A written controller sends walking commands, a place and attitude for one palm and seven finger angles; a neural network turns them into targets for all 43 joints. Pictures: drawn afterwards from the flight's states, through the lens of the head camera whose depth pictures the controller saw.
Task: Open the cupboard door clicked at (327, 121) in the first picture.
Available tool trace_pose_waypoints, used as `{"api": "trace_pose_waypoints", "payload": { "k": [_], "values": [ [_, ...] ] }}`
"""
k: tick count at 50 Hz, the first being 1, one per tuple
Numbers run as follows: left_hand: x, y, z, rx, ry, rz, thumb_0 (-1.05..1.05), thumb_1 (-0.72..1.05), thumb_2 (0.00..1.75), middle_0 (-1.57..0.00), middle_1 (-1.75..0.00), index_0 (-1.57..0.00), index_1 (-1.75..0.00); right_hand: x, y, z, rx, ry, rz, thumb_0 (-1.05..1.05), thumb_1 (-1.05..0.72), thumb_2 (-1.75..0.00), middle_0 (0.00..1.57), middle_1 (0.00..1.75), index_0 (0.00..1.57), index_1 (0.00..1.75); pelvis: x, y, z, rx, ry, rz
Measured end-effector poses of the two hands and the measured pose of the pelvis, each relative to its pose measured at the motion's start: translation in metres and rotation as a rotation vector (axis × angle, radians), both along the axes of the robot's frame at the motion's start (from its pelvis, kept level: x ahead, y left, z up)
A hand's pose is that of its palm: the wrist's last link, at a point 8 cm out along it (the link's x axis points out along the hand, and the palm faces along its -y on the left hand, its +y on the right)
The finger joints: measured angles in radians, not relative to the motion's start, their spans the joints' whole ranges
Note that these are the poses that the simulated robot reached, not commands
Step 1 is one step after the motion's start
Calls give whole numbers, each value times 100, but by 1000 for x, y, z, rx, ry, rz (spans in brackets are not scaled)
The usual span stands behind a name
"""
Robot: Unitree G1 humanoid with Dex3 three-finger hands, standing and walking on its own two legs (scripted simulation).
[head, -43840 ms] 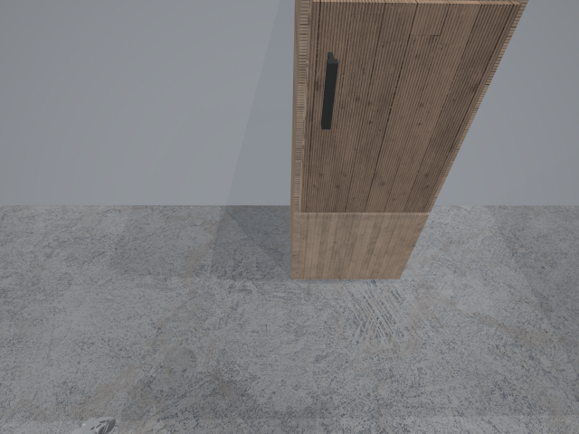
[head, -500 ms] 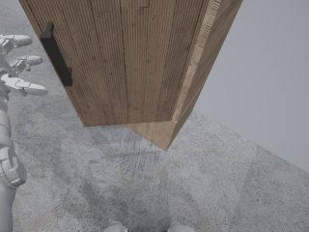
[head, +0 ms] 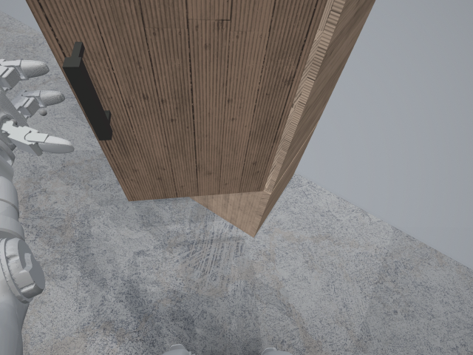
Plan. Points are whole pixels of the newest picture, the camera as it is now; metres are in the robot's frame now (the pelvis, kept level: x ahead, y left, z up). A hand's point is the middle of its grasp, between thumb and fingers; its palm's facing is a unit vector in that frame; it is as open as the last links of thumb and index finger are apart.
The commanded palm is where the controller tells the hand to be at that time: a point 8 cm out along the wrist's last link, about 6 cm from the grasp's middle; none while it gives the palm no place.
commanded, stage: move the hooked fingers beside the handle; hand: left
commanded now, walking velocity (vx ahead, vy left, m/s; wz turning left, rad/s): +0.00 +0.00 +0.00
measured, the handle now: (93, 95) +0.51 +0.21 +0.12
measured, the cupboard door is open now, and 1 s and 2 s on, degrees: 40 40 41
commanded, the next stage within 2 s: slide the fingers in behind the handle in 0.46 s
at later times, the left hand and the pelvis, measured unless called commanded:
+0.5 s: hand (45, 112) +0.47 +0.28 +0.12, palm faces +0.07 -1.00 +0.02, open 14.0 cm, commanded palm +0.45 +0.32 +0.12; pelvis -0.02 -0.01 -0.01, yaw +1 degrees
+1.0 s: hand (59, 110) +0.48 +0.26 +0.12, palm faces +0.08 -1.00 +0.02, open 14.1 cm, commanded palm +0.45 +0.29 +0.12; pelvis -0.01 +0.00 +0.00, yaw +0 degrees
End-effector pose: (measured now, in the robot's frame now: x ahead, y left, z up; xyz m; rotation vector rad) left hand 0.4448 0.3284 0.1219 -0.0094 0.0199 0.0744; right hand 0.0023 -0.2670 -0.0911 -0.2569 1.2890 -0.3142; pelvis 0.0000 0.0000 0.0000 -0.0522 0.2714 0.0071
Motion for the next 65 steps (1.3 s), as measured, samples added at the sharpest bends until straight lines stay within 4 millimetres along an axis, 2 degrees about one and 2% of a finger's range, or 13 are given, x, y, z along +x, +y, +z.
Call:
{"api": "trace_pose_waypoints", "payload": {
  "k": [7,13,18,25,32,37,42,56,65],
  "values": [
    [-9,2,3,-19,14,5,-1,-50,30,-30,-120,-30,-120,22,-1,-2,3,-58,43,1,-91,-90,21,30,21,30,-3,-2,0,2,-13,10],
    [-14,6,2,-8,13,7,-1,-50,30,-30,-120,-30,-120,26,-7,-1,-16,-73,62,1,-91,-90,21,30,21,30,-9,-4,-2,1,-12,17],
    [-10,4,0,-4,17,-6,-1,-50,30,-30,-120,-30,-120,15,-12,-1,-36,-43,64,0,-91,-90,21,30,21,30,-13,-5,-4,-2,-3,25],
    [4,-1,-3,-15,16,-10,-1,-50,30,-30,-120,-30,-120,-11,-15,0,-54,16,32,1,-91,-90,21,30,21,30,-16,-5,-6,-5,19,18],
    [12,-4,-3,-7,15,-15,-1,-50,30,-30,-120,-30,-120,-34,-9,1,-38,76,-16,1,-91,-90,21,30,20,30,-12,-4,-6,-5,27,4],
    [13,-9,-3,-7,13,-22,-1,-50,30,-30,-120,-29,-120,-39,-3,-1,-15,93,-29,1,-91,-90,21,30,20,30,-9,-2,-5,-5,25,1],
    [12,-16,-5,-21,7,-15,-1,-50,30,-30,-120,-30,-120,-31,1,-3,2,71,-25,1,-91,-90,21,30,21,30,-6,-1,-4,-3,18,-1],
    [2,-23,-4,-9,3,24,-1,-50,30,-24,-117,-26,-118,12,-1,-8,15,-24,48,1,-91,-90,21,30,21,30,-5,-2,-4,-1,-2,20],
    [-7,-29,-4,-2,-3,55,-1,-50,30,-20,-116,-21,-118,23,-4,-12,25,-32,89,1,-91,-90,21,30,20,30,-6,-5,-4,0,-13,41]
  ]
}}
